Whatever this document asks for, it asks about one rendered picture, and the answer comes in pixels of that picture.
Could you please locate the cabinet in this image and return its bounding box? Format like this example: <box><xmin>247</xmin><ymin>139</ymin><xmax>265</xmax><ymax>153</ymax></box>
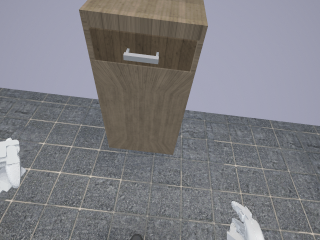
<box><xmin>79</xmin><ymin>0</ymin><xmax>208</xmax><ymax>155</ymax></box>

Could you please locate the drawer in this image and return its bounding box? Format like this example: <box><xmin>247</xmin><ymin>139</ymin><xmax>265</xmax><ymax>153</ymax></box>
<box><xmin>89</xmin><ymin>27</ymin><xmax>197</xmax><ymax>72</ymax></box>

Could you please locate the robot left hand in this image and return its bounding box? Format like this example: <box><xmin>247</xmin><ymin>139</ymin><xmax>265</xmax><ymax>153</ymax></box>
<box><xmin>0</xmin><ymin>137</ymin><xmax>26</xmax><ymax>193</ymax></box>

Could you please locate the robot right hand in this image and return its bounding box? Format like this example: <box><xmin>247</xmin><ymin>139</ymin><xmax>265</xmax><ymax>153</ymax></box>
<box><xmin>227</xmin><ymin>201</ymin><xmax>265</xmax><ymax>240</ymax></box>

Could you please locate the handle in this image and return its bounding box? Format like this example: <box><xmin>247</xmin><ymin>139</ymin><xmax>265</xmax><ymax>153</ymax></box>
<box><xmin>123</xmin><ymin>48</ymin><xmax>159</xmax><ymax>64</ymax></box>

